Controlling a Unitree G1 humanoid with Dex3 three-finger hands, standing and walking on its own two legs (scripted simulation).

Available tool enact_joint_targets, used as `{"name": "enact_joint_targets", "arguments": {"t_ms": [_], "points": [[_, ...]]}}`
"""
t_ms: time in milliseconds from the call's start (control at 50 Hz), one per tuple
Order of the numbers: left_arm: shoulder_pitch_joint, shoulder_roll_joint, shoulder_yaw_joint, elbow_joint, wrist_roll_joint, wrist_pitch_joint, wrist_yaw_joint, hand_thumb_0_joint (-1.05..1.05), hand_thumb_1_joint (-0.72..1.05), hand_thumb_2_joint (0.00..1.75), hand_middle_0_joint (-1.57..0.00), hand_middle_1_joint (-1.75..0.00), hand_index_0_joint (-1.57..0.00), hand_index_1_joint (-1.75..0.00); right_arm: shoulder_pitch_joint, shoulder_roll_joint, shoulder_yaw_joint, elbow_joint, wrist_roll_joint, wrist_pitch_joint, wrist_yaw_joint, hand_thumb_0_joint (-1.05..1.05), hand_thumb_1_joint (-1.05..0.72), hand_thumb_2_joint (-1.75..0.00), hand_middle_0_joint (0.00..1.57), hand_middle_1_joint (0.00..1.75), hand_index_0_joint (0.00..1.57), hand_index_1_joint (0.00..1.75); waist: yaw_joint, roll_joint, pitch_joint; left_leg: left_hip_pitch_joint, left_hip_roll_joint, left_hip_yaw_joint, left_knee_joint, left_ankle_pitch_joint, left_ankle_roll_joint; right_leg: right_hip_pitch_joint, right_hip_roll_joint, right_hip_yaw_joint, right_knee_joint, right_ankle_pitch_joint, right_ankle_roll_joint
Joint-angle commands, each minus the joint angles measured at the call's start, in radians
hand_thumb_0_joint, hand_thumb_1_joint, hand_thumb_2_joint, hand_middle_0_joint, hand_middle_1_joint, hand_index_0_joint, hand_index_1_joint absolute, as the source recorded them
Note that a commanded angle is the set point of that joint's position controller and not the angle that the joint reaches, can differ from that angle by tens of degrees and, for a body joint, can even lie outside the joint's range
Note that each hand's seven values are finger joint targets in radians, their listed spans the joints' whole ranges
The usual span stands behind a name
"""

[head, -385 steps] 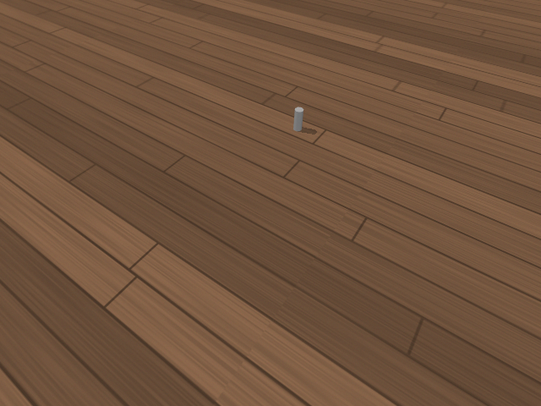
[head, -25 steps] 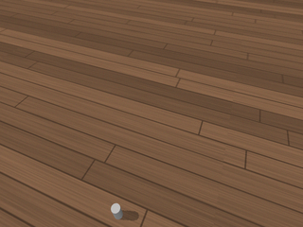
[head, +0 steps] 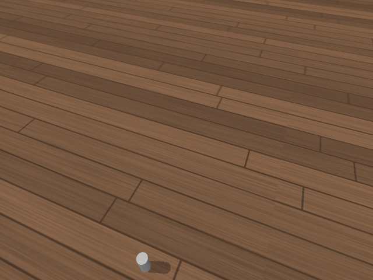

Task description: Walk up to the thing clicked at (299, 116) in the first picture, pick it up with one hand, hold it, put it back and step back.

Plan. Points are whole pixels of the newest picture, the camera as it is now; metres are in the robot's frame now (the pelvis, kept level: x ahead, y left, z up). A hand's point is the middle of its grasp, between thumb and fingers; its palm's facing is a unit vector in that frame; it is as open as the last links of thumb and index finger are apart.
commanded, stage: stand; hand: left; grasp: from the side
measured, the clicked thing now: (144, 262) +0.35 +0.20 -0.72
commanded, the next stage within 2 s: go down in 0.52 s
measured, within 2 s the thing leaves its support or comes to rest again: neither
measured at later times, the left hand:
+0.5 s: hand out of the picture +0.08 +0.25 -0.16, palm faces -0.04 -0.94 -0.35, open 7.4 cm
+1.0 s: hand out of the picture +0.15 +0.27 -0.18, palm faces +0.03 -0.94 -0.33, open 14.1 cm
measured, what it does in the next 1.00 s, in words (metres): stands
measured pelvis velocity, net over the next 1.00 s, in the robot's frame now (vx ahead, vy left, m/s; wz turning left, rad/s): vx -0.01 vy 0.01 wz -0.01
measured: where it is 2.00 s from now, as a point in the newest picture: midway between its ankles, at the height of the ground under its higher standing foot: outside the picture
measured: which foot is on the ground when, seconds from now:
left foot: down 0.00-1.00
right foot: down 0.00-1.00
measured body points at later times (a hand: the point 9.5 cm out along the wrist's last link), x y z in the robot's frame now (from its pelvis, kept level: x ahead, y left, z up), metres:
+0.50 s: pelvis +0.01 +0.00 +0.00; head +0.02 +0.00 +0.45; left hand +0.08 +0.30 -0.13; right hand +0.08 -0.30 -0.13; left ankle +0.00 +0.13 -0.75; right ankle -0.01 -0.13 -0.75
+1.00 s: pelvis -0.01 +0.01 -0.03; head +0.06 +0.01 +0.41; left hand +0.15 +0.32 -0.15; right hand +0.08 -0.26 -0.15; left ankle +0.00 +0.13 -0.75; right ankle -0.01 -0.13 -0.75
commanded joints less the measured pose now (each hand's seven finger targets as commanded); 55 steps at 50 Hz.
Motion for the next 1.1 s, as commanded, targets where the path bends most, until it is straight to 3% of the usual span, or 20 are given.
{"name": "enact_joint_targets", "arguments": {"t_ms": [0,300,480,580,600,620,640,660,680,700,720,760,780,820,880,940,1000,1020,1060,1080], "points": [[-0.033,0.217,0.043,-0.058,-0.005,-0.024,0.013,0.00,0.90,0.90,-0.20,-0.30,-0.20,-0.30,-0.046,-0.214,-0.038,-0.059,-0.001,-0.023,-0.016,0.00,-0.90,-0.90,0.20,0.30,0.20,0.30,0.006,-0.005,-0.061,0.020,0.114,-0.095,-0.040,0.144,0.028,-0.012,-0.116,0.084,-0.048,0.129,-0.029],[-0.033,0.215,0.044,-0.061,-0.005,-0.024,0.013,0.00,0.90,0.90,-0.20,-0.30,-0.20,-0.30,-0.042,-0.217,-0.038,-0.065,-0.002,-0.026,-0.019,0.00,-0.90,-0.90,0.20,0.30,0.20,0.30,0.007,0.004,-0.081,0.032,0.116,-0.090,-0.033,0.198,0.031,0.006,-0.120,0.084,-0.033,0.178,-0.030],[-0.035,0.217,0.043,-0.059,-0.006,-0.025,0.014,0.00,0.90,0.90,-0.20,-0.30,-0.20,-0.30,-0.033,-0.213,-0.037,-0.062,0.000,-0.023,-0.017,0.00,-0.90,-0.90,0.20,0.30,0.20,0.30,0.002,-0.004,-0.058,0.020,0.111,-0.093,-0.039,0.165,0.028,0.001,-0.119,0.082,-0.043,0.151,-0.028],[-0.033,0.218,0.043,-0.062,-0.004,-0.028,0.016,0.00,0.90,0.90,-0.20,-0.30,-0.20,-0.30,-0.033,-0.213,-0.039,-0.067,-0.001,-0.022,-0.017,0.00,-0.90,-0.90,0.20,0.30,0.20,0.30,0.001,-0.011,-0.075,0.031,0.113,-0.088,-0.025,0.197,0.034,0.012,-0.123,0.079,-0.042,0.196,-0.027],[-0.027,0.218,0.043,-0.061,-0.004,-0.029,0.016,0.00,0.82,0.82,-0.18,-0.22,-0.14,-0.22,-0.039,-0.216,-0.040,-0.067,-0.001,-0.022,-0.017,0.00,-0.97,-0.92,0.21,0.30,0.20,0.30,0.004,-0.007,-0.082,0.042,0.116,-0.088,-0.021,0.201,0.037,0.016,-0.124,0.082,-0.041,0.207,-0.026],[-0.378,0.046,0.052,-0.412,-0.053,-0.114,0.028,0.00,0.74,0.74,-0.10,-0.14,-0.06,-0.14,0.005,-0.040,0.001,-0.340,0.069,-0.069,-0.038,0.00,-0.98,-0.92,0.20,0.30,0.20,0.30,-0.123,0.048,0.019,-0.097,-0.041,0.027,0.040,0.049,0.034,-0.231,0.015,0.025,0.031,0.129,-0.022],[-0.497,0.119,0.083,-0.360,-0.046,-0.108,0.036,0.00,0.66,0.66,-0.02,-0.06,-0.02,-0.06,0.051,-0.073,-0.010,-0.290,0.067,-0.063,-0.049,0.00,-0.99,-0.92,0.20,0.30,0.20,0.30,-0.088,-0.008,-0.034,-0.086,-0.036,0.017,0.057,0.033,0.037,-0.179,0.012,0.010,0.040,0.099,-0.016],[-0.271,0.205,0.139,-0.136,-0.022,-0.064,0.039,0.00,0.58,0.58,-0.01,-0.05,-0.01,-0.04,0.095,-0.109,-0.029,-0.291,0.070,-0.053,-0.058,0.00,-0.98,-0.92,0.20,0.30,0.20,0.30,-0.053,-0.024,-0.017,-0.118,-0.034,0.018,0.067,0.015,0.035,-0.175,0.022,-0.002,0.049,0.054,-0.024],[-0.242,0.217,0.153,-0.089,-0.002,-0.045,0.028,0.00,0.50,0.50,-0.01,-0.05,-0.02,-0.04,0.111,-0.103,-0.040,-0.308,0.062,-0.049,-0.057,0.00,-0.99,-0.92,0.20,0.30,0.20,0.30,-0.044,-0.059,-0.053,-0.147,-0.038,0.013,0.103,0.027,0.038,-0.193,0.022,-0.005,0.071,0.053,-0.026],[-0.319,0.233,0.167,-0.111,0.011,-0.049,0.012,0.00,0.42,0.42,-0.01,-0.07,-0.01,-0.06,0.118,-0.104,-0.049,-0.338,0.059,-0.051,-0.057,0.00,-0.95,-0.92,0.20,0.30,0.20,0.30,-0.037,-0.051,-0.081,-0.164,-0.035,0.010,0.133,0.031,0.039,-0.211,0.025,-0.005,0.107,0.055,-0.030],[-0.303,0.261,0.203,-0.118,0.035,-0.058,0.004,0.00,0.34,0.34,-0.01,-0.07,-0.01,-0.06,0.130,-0.105,-0.069,-0.366,0.043,-0.058,-0.057,0.00,-0.95,-0.92,0.20,0.30,0.20,0.30,-0.021,-0.041,-0.171,-0.160,-0.036,0.008,0.171,0.066,0.037,-0.197,0.021,0.001,0.150,0.093,-0.029],[-0.098,0.223,0.233,-0.066,0.062,-0.035,-0.014,0.00,0.22,0.23,-0.02,-0.09,-0.03,-0.08,0.171,-0.094,-0.085,-0.397,0.027,-0.064,-0.047,0.00,-0.93,-0.91,0.20,0.30,0.20,0.30,0.022,0.006,-0.256,-0.204,-0.047,0.008,0.227,0.133,0.026,-0.183,0.019,0.000,0.214,0.137,-0.037],[-0.098,0.224,0.241,-0.113,0.067,-0.029,-0.018,0.00,0.16,0.21,-0.03,-0.09,-0.03,-0.08,0.167,-0.088,-0.088,-0.430,0.027,-0.068,-0.044,0.00,-0.90,-0.90,0.20,0.30,0.20,0.30,0.033,0.029,-0.281,-0.213,-0.053,0.009,0.238,0.135,0.023,-0.180,0.020,0.003,0.226,0.134,-0.038],[-0.088,0.209,0.247,-0.139,0.070,0.003,-0.020,0.00,0.03,0.16,-0.05,-0.09,-0.05,-0.08,0.156,-0.082,-0.088,-0.463,0.034,-0.071,-0.046,0.00,-0.89,-0.90,0.20,0.30,0.20,0.30,0.022,0.028,-0.242,-0.231,-0.051,0.006,0.235,0.118,0.023,-0.215,0.026,0.002,0.224,0.113,-0.038],[-0.100,0.203,0.265,-0.201,0.066,0.035,-0.030,0.00,-0.15,0.12,-0.06,-0.08,-0.06,-0.07,0.149,-0.077,-0.092,-0.514,0.034,-0.077,-0.040,0.00,-0.89,-0.89,0.20,0.30,0.20,0.30,0.003,0.002,-0.268,-0.282,-0.039,-0.005,0.307,0.128,0.026,-0.272,0.031,-0.006,0.291,0.112,-0.035],[-0.111,0.215,0.286,-0.310,0.059,0.032,-0.042,0.00,-0.31,0.09,-0.06,-0.08,-0.06,-0.08,0.142,-0.069,-0.093,-0.554,0.031,-0.089,-0.038,0.00,-0.86,-0.89,0.20,0.30,0.20,0.30,0.003,0.025,-0.273,-0.348,-0.033,-0.012,0.376,0.079,0.024,-0.361,0.032,-0.007,0.363,0.056,-0.037],[-0.021,0.186,0.287,-0.341,0.050,0.041,-0.062,0.00,-0.42,0.06,-0.08,-0.09,-0.08,-0.09,0.163,-0.070,-0.101,-0.579,0.028,-0.108,-0.041,0.00,-0.85,-0.88,0.20,0.30,0.20,0.30,-0.011,0.024,-0.306,-0.394,-0.021,-0.019,0.446,0.079,0.024,-0.426,0.036,-0.011,0.442,0.050,-0.035],[-0.091,0.210,0.292,-0.445,0.048,0.031,-0.066,0.00,-0.44,0.07,-0.07,-0.10,-0.07,-0.09,0.161,-0.071,-0.103,-0.588,0.027,-0.112,-0.042,0.00,-0.85,-0.88,0.20,0.30,0.20,0.30,-0.016,0.043,-0.310,-0.405,-0.015,-0.028,0.454,0.047,0.021,-0.455,0.037,-0.012,0.458,0.016,-0.036],[-0.017,0.193,0.297,-0.445,0.045,0.042,-0.070,0.00,-0.54,0.03,-0.09,-0.09,-0.08,-0.09,0.157,-0.063,-0.099,-0.612,0.028,-0.123,-0.046,0.00,-0.85,-0.88,0.20,0.30,0.20,0.30,-0.015,0.053,-0.310,-0.444,-0.012,-0.033,0.484,0.011,0.021,-0.498,0.035,-0.010,0.490,-0.021,-0.037],[-0.018,0.186,0.291,-0.520,0.041,0.044,-0.075,0.00,-0.54,0.03,-0.08,-0.09,-0.08,-0.09,0.156,-0.062,-0.102,-0.625,0.028,-0.129,-0.047,0.00,-0.86,-0.89,0.20,0.30,0.20,0.30,-0.017,0.060,-0.336,-0.442,-0.008,-0.037,0.494,0.008,0.022,-0.505,0.034,-0.011,0.504,-0.025,-0.039]]}}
